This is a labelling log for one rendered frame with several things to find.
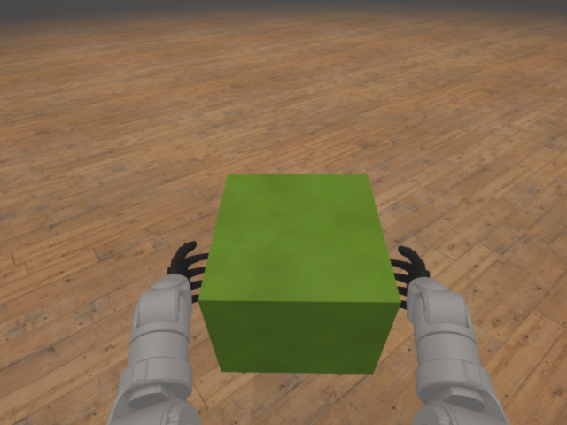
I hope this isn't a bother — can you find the carton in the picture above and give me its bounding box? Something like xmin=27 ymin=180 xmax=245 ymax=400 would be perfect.
xmin=198 ymin=174 xmax=401 ymax=375

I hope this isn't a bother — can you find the left robot hand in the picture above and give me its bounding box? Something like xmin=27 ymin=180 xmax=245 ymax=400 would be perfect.
xmin=167 ymin=241 xmax=209 ymax=304

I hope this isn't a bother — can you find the right robot hand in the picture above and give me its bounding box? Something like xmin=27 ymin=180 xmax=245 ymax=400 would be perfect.
xmin=390 ymin=246 xmax=430 ymax=310

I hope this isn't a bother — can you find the right robot forearm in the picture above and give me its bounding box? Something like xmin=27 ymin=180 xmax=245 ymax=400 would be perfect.
xmin=407 ymin=277 xmax=510 ymax=425

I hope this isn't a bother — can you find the left robot upper arm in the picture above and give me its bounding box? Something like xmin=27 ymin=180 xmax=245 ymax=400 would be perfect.
xmin=109 ymin=398 xmax=201 ymax=425

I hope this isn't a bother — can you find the right robot upper arm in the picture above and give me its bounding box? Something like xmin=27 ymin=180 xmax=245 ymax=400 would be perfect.
xmin=412 ymin=401 xmax=508 ymax=425

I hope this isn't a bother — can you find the left robot forearm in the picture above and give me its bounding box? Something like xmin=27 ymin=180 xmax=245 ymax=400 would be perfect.
xmin=106 ymin=274 xmax=193 ymax=425

